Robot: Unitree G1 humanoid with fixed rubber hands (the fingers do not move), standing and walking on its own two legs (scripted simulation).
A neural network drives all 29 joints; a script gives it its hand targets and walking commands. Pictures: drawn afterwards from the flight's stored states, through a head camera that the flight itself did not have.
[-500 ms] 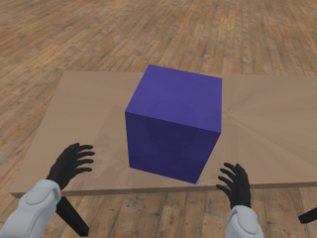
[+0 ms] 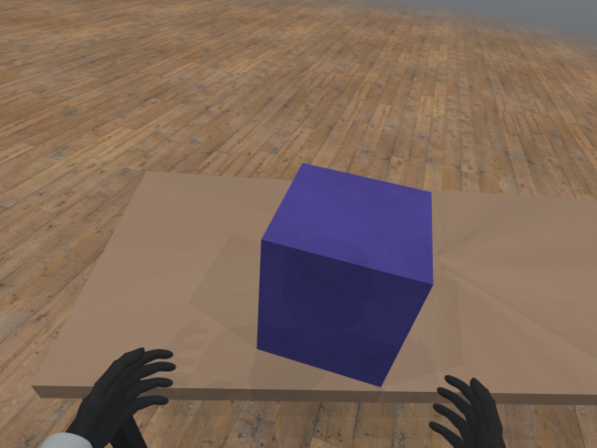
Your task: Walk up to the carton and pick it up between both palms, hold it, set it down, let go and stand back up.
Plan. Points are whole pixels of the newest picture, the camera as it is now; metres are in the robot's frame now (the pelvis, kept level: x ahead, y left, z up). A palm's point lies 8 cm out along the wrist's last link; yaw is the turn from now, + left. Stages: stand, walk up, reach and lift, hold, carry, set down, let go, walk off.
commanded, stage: set down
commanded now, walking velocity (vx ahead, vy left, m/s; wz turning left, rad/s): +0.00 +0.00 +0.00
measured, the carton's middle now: (341, 273) +0.41 -0.04 +0.04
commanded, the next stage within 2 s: none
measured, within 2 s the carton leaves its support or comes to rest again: neither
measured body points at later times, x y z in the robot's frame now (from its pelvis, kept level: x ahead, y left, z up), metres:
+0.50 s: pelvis +0.01 +0.02 +0.00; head +0.00 +0.04 +0.45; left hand +0.18 +0.25 +0.01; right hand +0.16 -0.19 +0.01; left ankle -0.04 +0.08 -0.74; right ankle +0.02 -0.16 -0.74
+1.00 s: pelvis +0.01 -0.01 +0.00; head +0.00 -0.01 +0.45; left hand +0.17 +0.22 -0.02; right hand +0.15 -0.21 -0.03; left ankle -0.04 +0.08 -0.74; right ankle +0.02 -0.16 -0.74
